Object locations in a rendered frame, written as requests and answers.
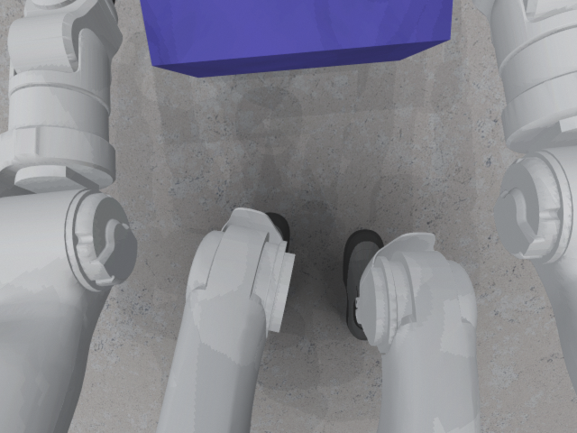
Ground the carton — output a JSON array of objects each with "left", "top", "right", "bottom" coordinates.
[{"left": 140, "top": 0, "right": 453, "bottom": 78}]

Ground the robot right upper arm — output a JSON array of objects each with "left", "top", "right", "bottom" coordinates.
[{"left": 493, "top": 145, "right": 577, "bottom": 395}]

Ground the robot left upper arm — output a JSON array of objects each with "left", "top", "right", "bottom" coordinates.
[{"left": 0, "top": 189, "right": 138, "bottom": 433}]

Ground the left robot foot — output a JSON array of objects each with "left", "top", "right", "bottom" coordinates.
[{"left": 264, "top": 212, "right": 290, "bottom": 253}]

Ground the right robot forearm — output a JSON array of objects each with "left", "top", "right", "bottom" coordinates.
[{"left": 472, "top": 0, "right": 577, "bottom": 154}]

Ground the left robot forearm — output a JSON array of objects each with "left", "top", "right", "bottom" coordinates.
[{"left": 0, "top": 0, "right": 123, "bottom": 198}]

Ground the robot right shin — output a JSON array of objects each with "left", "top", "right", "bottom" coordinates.
[{"left": 355, "top": 233, "right": 478, "bottom": 337}]

